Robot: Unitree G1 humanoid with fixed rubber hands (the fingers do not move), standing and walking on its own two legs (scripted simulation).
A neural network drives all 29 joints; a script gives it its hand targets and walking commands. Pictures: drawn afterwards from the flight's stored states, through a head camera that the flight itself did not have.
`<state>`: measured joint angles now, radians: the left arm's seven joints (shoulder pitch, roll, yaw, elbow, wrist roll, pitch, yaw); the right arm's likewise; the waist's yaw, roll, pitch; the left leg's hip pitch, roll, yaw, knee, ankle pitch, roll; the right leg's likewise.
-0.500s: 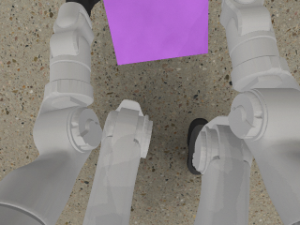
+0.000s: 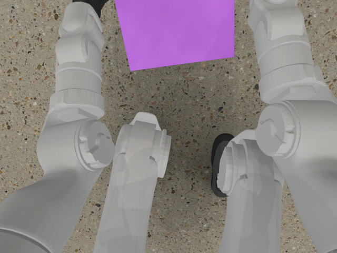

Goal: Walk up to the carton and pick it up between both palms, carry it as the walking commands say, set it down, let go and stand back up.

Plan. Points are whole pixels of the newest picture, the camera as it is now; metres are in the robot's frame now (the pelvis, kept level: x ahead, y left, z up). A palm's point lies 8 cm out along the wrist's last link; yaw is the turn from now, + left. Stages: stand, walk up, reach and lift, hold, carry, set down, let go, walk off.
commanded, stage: set down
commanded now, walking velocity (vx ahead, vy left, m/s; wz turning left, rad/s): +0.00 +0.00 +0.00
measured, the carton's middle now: out of the picture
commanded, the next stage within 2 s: none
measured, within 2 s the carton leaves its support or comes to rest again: rests again in 0.52 s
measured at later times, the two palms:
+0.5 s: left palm (91, 9) +0.49 +0.21 -0.18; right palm out of the picture +0.55 -0.08 -0.19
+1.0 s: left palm (62, 0) +0.49 +0.24 -0.13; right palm out of the picture +0.56 -0.10 -0.14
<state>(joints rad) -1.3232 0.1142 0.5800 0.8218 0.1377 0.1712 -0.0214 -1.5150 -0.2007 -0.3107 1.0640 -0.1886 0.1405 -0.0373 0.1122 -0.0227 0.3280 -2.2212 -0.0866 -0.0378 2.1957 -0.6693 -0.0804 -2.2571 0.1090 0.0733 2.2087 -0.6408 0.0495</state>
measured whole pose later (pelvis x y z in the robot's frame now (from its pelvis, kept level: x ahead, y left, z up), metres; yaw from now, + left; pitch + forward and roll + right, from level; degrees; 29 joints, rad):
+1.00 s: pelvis -0.02 +0.00 +0.01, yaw +1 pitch +38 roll +1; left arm -1.38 0.26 0.25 1.01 -0.17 0.08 0.13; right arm -1.51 -0.40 -0.03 1.11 0.12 0.12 -0.10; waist 0.12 0.00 0.30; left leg -2.23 -0.07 -0.02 2.13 -0.57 -0.05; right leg -2.24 0.06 0.06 2.14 -0.57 0.05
